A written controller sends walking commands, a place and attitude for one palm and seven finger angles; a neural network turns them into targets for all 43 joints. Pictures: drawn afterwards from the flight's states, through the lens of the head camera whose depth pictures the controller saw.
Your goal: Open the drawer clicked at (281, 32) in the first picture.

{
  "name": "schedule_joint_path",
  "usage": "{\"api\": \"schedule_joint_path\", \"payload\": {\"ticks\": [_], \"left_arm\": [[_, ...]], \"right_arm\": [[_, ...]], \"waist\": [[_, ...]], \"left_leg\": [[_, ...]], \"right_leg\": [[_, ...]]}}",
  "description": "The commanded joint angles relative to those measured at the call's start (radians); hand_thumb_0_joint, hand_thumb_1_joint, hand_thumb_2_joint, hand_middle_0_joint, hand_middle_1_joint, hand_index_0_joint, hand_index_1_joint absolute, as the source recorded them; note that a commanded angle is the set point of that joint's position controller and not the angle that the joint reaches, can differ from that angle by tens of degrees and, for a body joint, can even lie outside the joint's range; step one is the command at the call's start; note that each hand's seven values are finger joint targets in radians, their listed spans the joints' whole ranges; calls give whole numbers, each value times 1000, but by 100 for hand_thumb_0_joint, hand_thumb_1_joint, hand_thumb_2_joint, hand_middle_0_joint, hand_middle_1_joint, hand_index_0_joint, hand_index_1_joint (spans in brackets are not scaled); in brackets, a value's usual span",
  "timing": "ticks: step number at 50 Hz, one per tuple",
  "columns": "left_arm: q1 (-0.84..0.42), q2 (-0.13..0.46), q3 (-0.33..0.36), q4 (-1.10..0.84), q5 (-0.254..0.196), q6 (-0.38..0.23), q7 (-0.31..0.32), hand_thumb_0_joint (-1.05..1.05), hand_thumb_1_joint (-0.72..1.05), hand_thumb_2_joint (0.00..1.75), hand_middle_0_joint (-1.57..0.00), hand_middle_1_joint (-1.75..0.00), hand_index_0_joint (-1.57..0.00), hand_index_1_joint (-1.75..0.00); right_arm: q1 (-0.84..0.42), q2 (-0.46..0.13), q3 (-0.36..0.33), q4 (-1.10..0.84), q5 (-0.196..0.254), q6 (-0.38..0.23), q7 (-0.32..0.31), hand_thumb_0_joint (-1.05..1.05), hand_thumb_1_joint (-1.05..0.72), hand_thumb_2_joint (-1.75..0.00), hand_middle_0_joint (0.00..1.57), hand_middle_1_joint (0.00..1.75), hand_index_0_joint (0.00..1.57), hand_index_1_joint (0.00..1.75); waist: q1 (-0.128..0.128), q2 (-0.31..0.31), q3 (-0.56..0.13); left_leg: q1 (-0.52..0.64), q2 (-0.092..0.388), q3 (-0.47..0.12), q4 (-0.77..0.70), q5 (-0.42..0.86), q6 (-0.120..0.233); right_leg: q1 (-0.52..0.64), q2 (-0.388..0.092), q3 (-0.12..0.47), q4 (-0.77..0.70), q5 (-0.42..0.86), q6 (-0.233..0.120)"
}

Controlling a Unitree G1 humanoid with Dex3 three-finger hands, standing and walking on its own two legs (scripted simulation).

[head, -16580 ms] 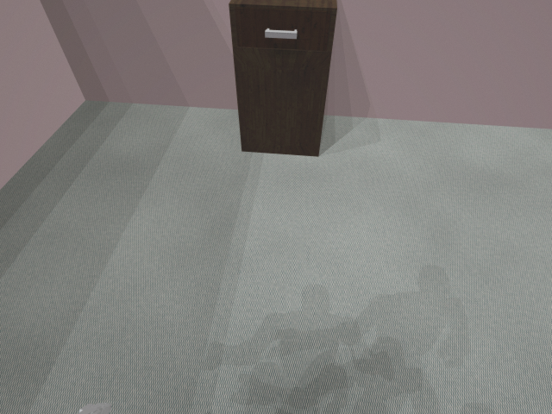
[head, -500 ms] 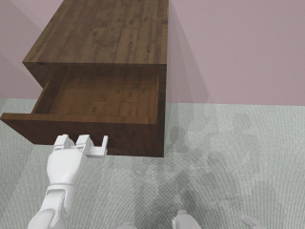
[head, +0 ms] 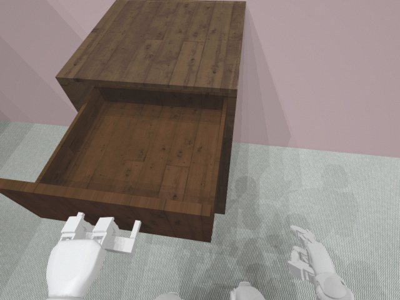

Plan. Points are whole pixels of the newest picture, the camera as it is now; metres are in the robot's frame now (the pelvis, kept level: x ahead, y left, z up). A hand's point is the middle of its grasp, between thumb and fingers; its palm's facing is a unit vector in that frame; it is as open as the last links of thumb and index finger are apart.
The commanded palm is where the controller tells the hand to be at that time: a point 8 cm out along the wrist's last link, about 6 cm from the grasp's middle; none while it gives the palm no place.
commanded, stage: pull the drawer open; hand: left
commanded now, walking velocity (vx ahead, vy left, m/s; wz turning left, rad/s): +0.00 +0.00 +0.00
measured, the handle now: (104, 231) +0.24 +0.21 +0.00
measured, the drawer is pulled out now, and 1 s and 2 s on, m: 0.30 0.30 0.30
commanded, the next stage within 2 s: open the thumb to release the handle in 0.20 s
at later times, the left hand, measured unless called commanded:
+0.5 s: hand (94, 260) +0.19 +0.22 -0.02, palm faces +0.03 -0.04 -1.00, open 6.4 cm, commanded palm +0.16 +0.23 +0.03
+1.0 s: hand (94, 262) +0.19 +0.22 -0.02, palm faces +0.02 -0.05 -1.00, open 13.6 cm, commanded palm +0.16 +0.23 +0.03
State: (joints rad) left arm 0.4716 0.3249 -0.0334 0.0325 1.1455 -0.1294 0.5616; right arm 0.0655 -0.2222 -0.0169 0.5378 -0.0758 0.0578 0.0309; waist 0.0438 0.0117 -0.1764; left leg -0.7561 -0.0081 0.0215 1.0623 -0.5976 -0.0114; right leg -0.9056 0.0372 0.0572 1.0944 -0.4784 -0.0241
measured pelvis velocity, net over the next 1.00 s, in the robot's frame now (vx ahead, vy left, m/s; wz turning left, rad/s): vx -0.02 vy -0.01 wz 0.01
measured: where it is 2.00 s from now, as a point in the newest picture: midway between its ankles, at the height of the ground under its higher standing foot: outside the picture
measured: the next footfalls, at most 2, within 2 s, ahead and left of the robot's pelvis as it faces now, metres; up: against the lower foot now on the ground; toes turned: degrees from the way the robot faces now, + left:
none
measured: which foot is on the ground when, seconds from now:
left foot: down 0.00-1.00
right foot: down 0.00-1.00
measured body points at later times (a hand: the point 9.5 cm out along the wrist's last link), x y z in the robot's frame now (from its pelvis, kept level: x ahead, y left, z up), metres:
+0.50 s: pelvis -0.01 +0.00 -0.01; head +0.07 -0.04 +0.43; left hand +0.18 +0.22 +0.04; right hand +0.18 -0.24 -0.14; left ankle -0.05 +0.13 -0.66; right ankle +0.02 -0.10 -0.66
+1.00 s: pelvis -0.02 -0.01 +0.00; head +0.04 -0.04 +0.44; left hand +0.18 +0.22 +0.04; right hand +0.18 -0.25 -0.11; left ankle -0.05 +0.13 -0.66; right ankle +0.02 -0.10 -0.66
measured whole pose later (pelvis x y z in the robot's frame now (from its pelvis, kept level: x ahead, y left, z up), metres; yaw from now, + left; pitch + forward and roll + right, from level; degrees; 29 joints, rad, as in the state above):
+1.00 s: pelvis -0.02 -0.01 +0.00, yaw +1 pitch +16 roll +3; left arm 0.36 0.33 -0.03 0.12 1.13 -0.11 0.58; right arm 0.10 -0.24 -0.04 0.58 -0.07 0.06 -0.02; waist 0.03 0.02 -0.17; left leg -0.79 -0.01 0.00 1.07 -0.56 -0.02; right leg -0.93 0.03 0.05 1.10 -0.45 -0.03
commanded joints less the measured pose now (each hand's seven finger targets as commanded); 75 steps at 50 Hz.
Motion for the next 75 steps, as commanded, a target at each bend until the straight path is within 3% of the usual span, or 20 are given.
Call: {"api": "schedule_joint_path", "payload": {"ticks": [1,14,15,17,19,21,26,29,35,40,43,44,45,51,55,62,66,70,72,75], "left_arm": [[280,159,164,-216,-39,-21,65,0,90,90,-40,-135,-40,-135],[296,159,174,-249,-47,-29,75,0,90,90,-40,-135,-40,-135],[-18,183,162,-238,-19,-23,90,0,90,90,-40,-135,-40,-135],[31,185,201,-197,-9,-20,115,0,76,84,-39,-134,-39,-134],[37,149,155,-194,-28,0,110,0,62,78,-38,-132,-38,-132],[21,169,160,-208,-40,30,110,0,48,72,-37,-130,-37,-130],[-25,162,134,-132,-41,71,93,0,13,57,-35,-127,-35,-127],[-9,156,118,-111,-39,72,78,0,-8,48,-33,-124,-33,-124],[-68,168,119,-85,-35,51,53,0,-50,30,-30,-120,-30,-120],[-106,166,121,-84,-29,27,56,0,-50,30,-30,-120,-30,-120],[-89,183,145,-70,-34,25,63,0,-50,30,-30,-120,-30,-120],[-86,197,161,-80,-30,22,68,0,-50,30,-30,-120,-30,-120],[-41,161,127,-82,-33,25,67,0,-50,30,-30,-120,-30,-120],[-168,171,125,-68,-20,42,81,0,-50,30,-30,-120,-30,-120],[-216,179,123,-36,-24,60,78,0,-50,30,-30,-120,-30,-120],[-305,194,111,-35,-28,75,63,0,-50,30,-30,-120,-30,-120],[-363,205,108,-40,-43,80,50,0,-50,30,-30,-120,-30,-120],[-332,198,104,-63,-50,66,37,0,-50,30,-30,-120,-30,-120],[-334,232,136,-73,-55,59,36,0,-50,30,-30,-120,-30,-120],[-376,230,129,-67,-54,46,30,0,-50,30,-30,-120,-30,-120]], "right_arm": [[-40,-102,-37,-145,2,-36,-3,0,-90,-90,20,30,20,30],[-23,-109,-46,-146,-13,-25,1,0,-90,-90,20,30,20,30],[-27,-131,-56,-105,-17,-17,-10,0,-90,-90,20,30,20,30],[-10,-119,-65,-111,-23,-27,-25,0,-90,-90,20,30,20,30],[-7,-122,-68,-107,-13,-31,-26,0,-90,-90,20,30,20,30],[-9,-127,-69,-109,-6,-27,-33,0,-90,-90,20,30,20,30],[-37,-125,-56,-102,12,-26,-53,0,-90,-90,20,30,20,30],[-47,-119,-48,-105,16,-30,-57,0,-90,-90,20,30,20,30],[-58,-115,-46,-106,17,-40,-64,0,-90,-90,20,30,20,30],[-55,-115,-49,-103,12,-45,-63,0,-90,-90,20,30,20,30],[-52,-116,-52,-97,13,-42,-62,0,-90,-90,20,30,20,30],[-57,-117,-52,-100,12,-41,-62,0,-90,-90,20,30,20,30],[-58,-113,-52,-106,11,-42,-58,0,-90,-90,20,30,20,30],[-56,-122,-55,-93,11,-37,-64,0,-90,-90,20,30,20,30],[-55,-118,-54,-78,17,-39,-76,0,-90,-90,20,30,20,30],[-55,-116,-52,-63,21,-36,-94,0,-90,-90,20,30,20,30],[-62,-117,-44,-63,25,-37,-103,0,-90,-90,20,30,20,30],[-63,-108,-44,-73,27,-44,-105,0,-90,-90,20,30,20,30],[-67,-111,-40,-73,25,-43,-106,0,-90,-90,20,30,20,30],[-70,-110,-43,-70,27,-45,-105,0,-90,-90,20,30,20,30]], "waist": [[70,10,-238],[50,-39,-273],[-24,-39,-243],[12,-33,-285],[7,-23,-301],[9,-5,-321],[3,-72,-232],[17,-60,-202],[16,-40,-160],[17,-10,-185],[17,-37,-196],[28,-18,-209],[30,-10,-210],[0,-33,-197],[-4,-68,-209],[-3,-34,-242],[-12,-37,-205],[0,-31,-208],[8,-20,-203],[-2,-4,-176]], "left_leg": [[86,-47,-11,-86,533,14],[24,-43,-16,-46,518,14],[7,-39,-25,-16,443,17],[26,-42,-17,-24,436,18],[50,-42,-16,-37,452,14],[61,-42,-14,-51,452,16],[19,-43,-9,-96,326,28],[21,-48,-1,-119,294,28],[14,-51,2,-133,234,32],[20,-54,2,-122,248,31],[14,-54,-2,-114,275,29],[10,-56,-1,-115,280,28],[15,-56,1,-116,282,28],[20,-49,-7,-111,265,30],[10,-51,-3,-112,250,34],[56,-48,-1,-135,267,34],[64,-48,-5,-161,237,38],[86,-51,-2,-180,248,36],[92,-51,-3,-191,248,36],[97,-51,-2,-198,228,37]], "right_leg": [[267,4,26,-115,488,-44],[238,-1,33,-79,498,-39],[148,-7,31,-77,455,-35],[169,-3,25,-79,421,-35],[179,-4,15,-88,416,-36],[219,-6,3,-101,427,-36],[248,-9,1,-161,330,-28],[257,-11,0,-183,277,-28],[245,-15,16,-217,187,-29],[241,-18,21,-207,204,-30],[253,-16,28,-196,260,-30],[259,-15,31,-191,260,-31],[264,-15,25,-190,262,-33],[213,-11,10,-190,220,-31],[238,-17,12,-203,220,-22],[259,-18,3,-219,226,-21],[267,-19,-5,-252,180,-20],[302,-22,-7,-267,188,-18],[309,-21,1,-274,181,-21],[298,-22,7,-294,147,-21]]}}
